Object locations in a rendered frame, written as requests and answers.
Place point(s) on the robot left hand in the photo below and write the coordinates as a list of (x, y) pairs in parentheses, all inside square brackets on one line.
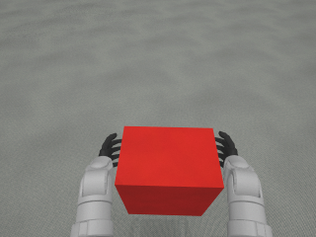
[(107, 149)]

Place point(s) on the right robot forearm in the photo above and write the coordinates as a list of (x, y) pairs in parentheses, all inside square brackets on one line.
[(246, 206)]

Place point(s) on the robot right hand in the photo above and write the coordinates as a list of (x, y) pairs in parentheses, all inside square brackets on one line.
[(228, 147)]

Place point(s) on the carton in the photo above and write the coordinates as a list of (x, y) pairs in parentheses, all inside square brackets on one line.
[(166, 170)]

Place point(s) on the left robot forearm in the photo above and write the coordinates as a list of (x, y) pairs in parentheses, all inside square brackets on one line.
[(95, 199)]

